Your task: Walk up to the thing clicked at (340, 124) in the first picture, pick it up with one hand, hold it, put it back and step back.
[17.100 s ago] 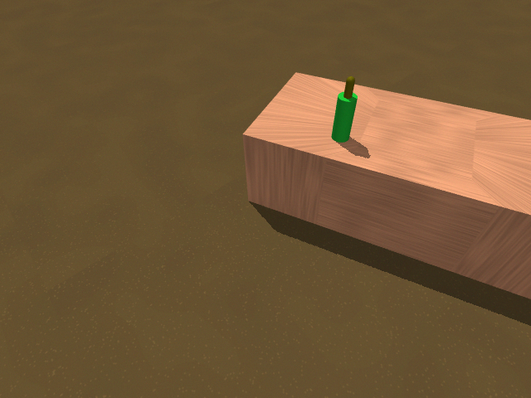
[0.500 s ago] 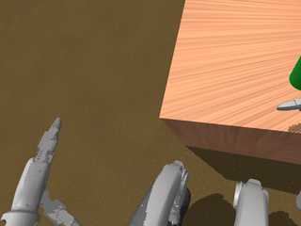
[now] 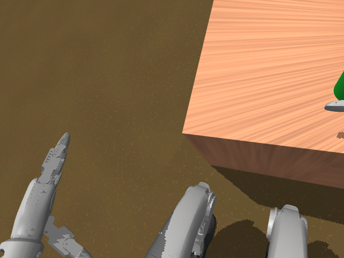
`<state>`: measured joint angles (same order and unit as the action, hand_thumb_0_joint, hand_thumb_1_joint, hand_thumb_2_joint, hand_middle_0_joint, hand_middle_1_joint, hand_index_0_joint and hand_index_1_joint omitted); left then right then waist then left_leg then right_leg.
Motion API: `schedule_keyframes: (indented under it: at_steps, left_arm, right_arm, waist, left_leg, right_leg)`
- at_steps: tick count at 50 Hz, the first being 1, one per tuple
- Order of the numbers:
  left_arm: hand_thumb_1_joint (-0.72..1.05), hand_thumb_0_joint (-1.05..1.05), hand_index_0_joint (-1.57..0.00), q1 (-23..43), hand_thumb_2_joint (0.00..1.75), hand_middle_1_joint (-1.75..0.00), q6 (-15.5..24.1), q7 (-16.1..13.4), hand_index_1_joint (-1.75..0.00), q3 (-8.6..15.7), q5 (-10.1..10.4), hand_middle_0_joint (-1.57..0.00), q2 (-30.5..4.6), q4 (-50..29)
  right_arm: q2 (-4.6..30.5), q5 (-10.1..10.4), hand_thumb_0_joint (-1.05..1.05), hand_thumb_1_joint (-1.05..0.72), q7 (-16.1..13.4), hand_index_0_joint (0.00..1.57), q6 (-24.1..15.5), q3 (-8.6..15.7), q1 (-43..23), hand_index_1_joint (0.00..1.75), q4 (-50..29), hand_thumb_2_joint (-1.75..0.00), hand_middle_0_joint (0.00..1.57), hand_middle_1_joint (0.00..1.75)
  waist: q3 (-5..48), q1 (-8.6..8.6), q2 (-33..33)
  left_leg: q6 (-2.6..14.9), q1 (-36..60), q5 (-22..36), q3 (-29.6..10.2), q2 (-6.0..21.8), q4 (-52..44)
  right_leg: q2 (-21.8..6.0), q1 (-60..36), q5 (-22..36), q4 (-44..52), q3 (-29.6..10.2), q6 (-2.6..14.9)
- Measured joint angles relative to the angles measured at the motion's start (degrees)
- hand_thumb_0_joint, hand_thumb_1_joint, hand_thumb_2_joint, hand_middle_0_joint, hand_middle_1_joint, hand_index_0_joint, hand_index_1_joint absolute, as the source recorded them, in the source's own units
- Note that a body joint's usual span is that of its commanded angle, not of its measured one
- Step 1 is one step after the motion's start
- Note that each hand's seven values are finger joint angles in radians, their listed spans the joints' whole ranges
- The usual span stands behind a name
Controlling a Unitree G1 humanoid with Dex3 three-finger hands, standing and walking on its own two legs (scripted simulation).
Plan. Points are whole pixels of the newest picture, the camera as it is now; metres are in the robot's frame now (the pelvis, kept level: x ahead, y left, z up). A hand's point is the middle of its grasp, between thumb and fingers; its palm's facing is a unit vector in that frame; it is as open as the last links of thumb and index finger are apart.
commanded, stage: close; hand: right
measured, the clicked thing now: out of the picture +0.56 -0.22 +0.01
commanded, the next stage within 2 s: settle in 0.30 s
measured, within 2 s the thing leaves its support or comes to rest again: leaves its support in 0.88 s
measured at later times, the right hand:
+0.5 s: hand out of the picture +0.53 -0.22 -0.02, palm faces +0.23 +0.97 -0.01, open 10.0 cm
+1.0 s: hand out of the picture +0.49 -0.21 -0.01, palm faces +0.20 +0.98 -0.03, open 10.3 cm
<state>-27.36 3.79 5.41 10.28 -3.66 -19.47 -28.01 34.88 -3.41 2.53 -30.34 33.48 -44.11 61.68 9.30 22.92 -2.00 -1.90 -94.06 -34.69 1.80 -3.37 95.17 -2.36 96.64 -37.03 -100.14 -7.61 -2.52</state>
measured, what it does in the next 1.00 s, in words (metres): stands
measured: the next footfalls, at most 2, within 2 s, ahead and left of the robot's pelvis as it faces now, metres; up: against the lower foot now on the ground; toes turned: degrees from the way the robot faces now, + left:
none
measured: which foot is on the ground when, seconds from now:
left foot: down 0.00-1.00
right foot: down 0.00-1.00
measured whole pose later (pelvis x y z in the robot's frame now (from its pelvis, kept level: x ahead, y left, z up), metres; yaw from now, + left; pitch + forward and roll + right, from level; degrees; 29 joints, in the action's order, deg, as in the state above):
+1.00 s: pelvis +0.01 +0.00 +0.05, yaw -1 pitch +29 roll +6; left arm -24.1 2.2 3.4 3.9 -4.0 -16.6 -16.5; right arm 28.2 -2.1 -0.3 -26.9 27.6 -36.6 58.7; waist 8.9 19.4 -2.7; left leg -1.5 -82.2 -32.2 1.8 -3.7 84.7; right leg -3.2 84.9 -34.9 -90.1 -7.2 -2.5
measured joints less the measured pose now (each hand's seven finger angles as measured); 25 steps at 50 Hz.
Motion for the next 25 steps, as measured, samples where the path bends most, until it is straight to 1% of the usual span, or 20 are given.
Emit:
schedule_keyframes:
  at_steps: [5,8,13,15,20,25]
  left_arm:
    - [-0.54,-0.01,-0.06,-0.57,0.06,-0.05,0.53,-0.06,-0.06,0.89,0.21,-0.06,0.13,0.52]
    - [-0.54,-0.01,-0.06,-0.51,0.06,-0.05,0.45,-0.21,-0.06,0.53,0.21,-0.05,0.44,1.34]
    - [-0.54,-0.01,-0.06,0.2,0.05,-0.05,-0.2,-0.27,-0.05,-0.2,0.27,-0.05,0.41,0.83]
    - [-0.54,-0.01,-0.06,0.08,0.05,-0.05,-0.29,-0.25,-0.05,-0.22,0.35,-0.06,0.35,-0.36]
    - [-0.54,-0.01,-0.06,-0.84,0.05,-0.05,0.76,-0.24,-0.05,0.11,0.82,-0.06,0.11,-1.48]
    - [-0.54,-0.01,-0.06,-1.18,0.05,-0.05,0.61,-0.42,-0.06,-0.05,0.67,-0.06,0.48,-0.73]
  right_arm:
    - [-1.1,0.74,-0.01,0.34,0.15,0.65,0.74,0.03,1.7,0.43,-2.52,-0.23,0.58,0.44]
    - [-1.1,0.82,-0.01,0.28,0.01,0.74,0.97,-0.12,1.55,0.51,-2.43,-0.29,0.64,0.5]
    - [0.05,0.35,-0.01,0.18,-0.16,0.88,1.03,0.07,0.36,0.63,-0.89,-0.4,0.75,0.6]
    - [0.29,0.08,-0.01,0.19,-0.09,0.92,1.07,-0.06,0.28,0.68,-0.52,-0.43,0.73,0.61]
    - [0.33,0.59,-0.02,0.24,-0.14,0.9,1.41,0.28,-0.1,0.74,0.03,-0.51,0.72,0.68]
    - [0.17,0.62,-0.04,0.3,0.18,0.87,1.73,0.4,0.33,0.84,-1.35,-0.61,0.7,0.77]
  waist:
    - [0.35,-0.57,-0.03]
    - [0.33,-0.81,0.07]
    - [0.01,-0.66,0.27]
    - [-0.24,-0.58,0.27]
    - [-0.51,-0.32,0.29]
    - [-0.52,-0.36,0.04]
  left_leg:
    - [0.13,0.54,0.1,0.03,0.01,-0.55]
    - [0.2,0.97,0.11,0.16,0.07,-0.74]
    - [0.25,1.22,0.27,0.24,0.07,-0.69]
    - [0.25,1.41,0.42,0.19,0.06,-0.81]
    - [0.29,1.56,0.88,0.17,0.16,-1.46]
    - [0.21,1.44,0.95,-0.08,0.04,-1.62]
  right_leg:
    - [-0.02,-0.58,0.15,0.66,-0.01,-0.12]
    - [0.02,-0.98,0.21,0.87,-0.13,-0.18]
    - [0.05,-1.24,0.4,0.86,-0.21,-0.22]
    - [0.04,-1.47,0.55,1.01,-0.16,-0.21]
    - [0.12,-1.58,1.07,1.7,-0.12,-0.2]
    - [-0.03,-1.6,1.05,1.91,0.15,-0.15]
